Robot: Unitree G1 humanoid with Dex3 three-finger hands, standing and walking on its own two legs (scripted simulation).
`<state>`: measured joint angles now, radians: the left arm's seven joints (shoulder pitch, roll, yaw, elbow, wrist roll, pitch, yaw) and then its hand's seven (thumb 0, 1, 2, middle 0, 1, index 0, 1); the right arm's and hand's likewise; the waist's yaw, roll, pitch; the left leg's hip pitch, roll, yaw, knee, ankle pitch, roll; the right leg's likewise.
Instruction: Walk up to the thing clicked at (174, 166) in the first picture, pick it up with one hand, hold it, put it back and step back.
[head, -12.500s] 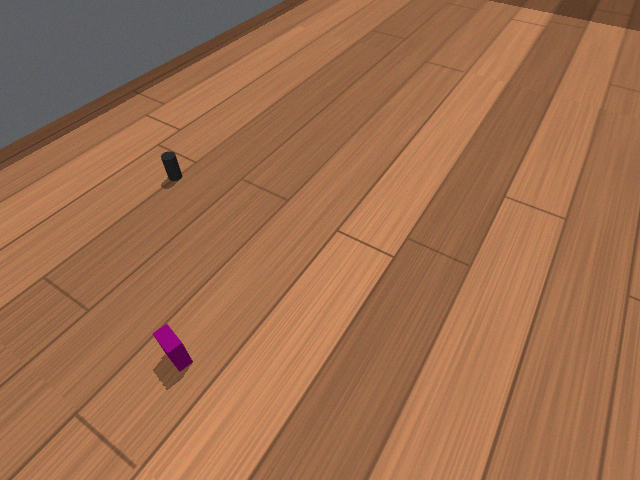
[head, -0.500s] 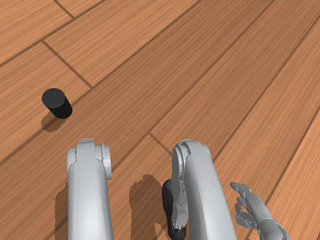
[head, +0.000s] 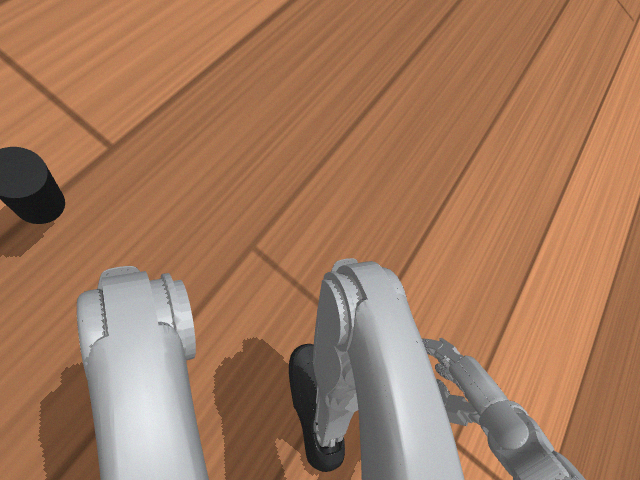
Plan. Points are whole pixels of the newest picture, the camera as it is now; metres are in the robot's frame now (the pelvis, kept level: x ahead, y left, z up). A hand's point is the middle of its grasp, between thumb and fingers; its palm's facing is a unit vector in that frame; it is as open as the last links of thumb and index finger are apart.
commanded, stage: approach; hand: left
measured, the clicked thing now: (28, 189) +0.45 +0.32 -0.25
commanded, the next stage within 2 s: close in in 0.08 s
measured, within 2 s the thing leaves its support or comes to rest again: neither
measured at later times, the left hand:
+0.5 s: hand out of the picture +0.40 +0.35 -0.20, palm faces +0.42 -0.91 +0.02, open 17.4 cm
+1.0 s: hand (18, 198) +0.42 +0.32 -0.21, palm faces +0.42 -0.91 +0.01, open 16.7 cm
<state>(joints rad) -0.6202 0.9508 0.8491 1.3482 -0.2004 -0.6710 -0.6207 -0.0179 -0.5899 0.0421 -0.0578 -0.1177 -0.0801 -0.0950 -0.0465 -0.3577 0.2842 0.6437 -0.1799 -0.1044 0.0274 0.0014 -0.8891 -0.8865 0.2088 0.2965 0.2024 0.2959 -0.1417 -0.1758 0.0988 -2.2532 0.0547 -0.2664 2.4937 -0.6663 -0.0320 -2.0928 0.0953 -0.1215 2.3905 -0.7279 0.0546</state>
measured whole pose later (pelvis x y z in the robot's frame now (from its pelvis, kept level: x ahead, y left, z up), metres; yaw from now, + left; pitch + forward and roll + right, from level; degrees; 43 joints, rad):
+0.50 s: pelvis -0.01 +0.01 -0.04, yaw -5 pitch +12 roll -16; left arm -0.60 0.91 0.74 1.46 -0.14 -1.00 -0.25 -0.02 -0.58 0.12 -0.05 -0.15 -0.08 -0.12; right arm -0.20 -0.36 0.49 0.55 -0.35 0.01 0.08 0.00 -0.90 -0.89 0.21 0.30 0.20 0.30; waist -0.20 -0.29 0.26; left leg -2.22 0.05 -0.40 2.66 -0.70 -0.04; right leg -2.04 0.14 -0.21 2.47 -0.70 0.07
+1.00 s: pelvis -0.01 +0.02 -0.04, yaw -7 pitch +9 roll -18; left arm -0.60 0.90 0.65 1.49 -0.10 -1.08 -0.05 -0.02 -0.50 0.22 -0.12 -0.19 -0.14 -0.17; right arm -0.17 -0.38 0.54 0.52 -0.38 0.05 0.12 0.00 -0.89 -0.89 0.21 0.30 0.20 0.30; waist -0.23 -0.31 0.31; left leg -2.21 0.06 -0.44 2.69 -0.70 -0.01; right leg -2.01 0.16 -0.24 2.45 -0.68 0.07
